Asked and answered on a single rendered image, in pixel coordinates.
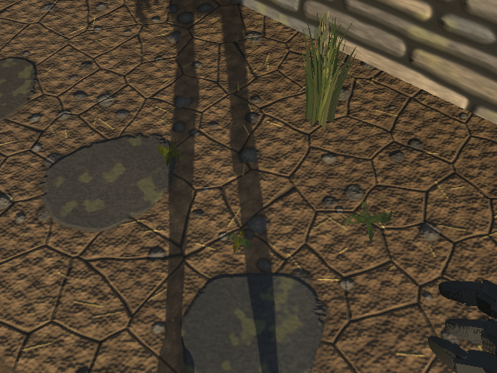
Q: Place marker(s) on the robot right hand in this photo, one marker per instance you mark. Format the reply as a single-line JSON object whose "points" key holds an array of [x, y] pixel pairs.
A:
{"points": [[484, 296]]}

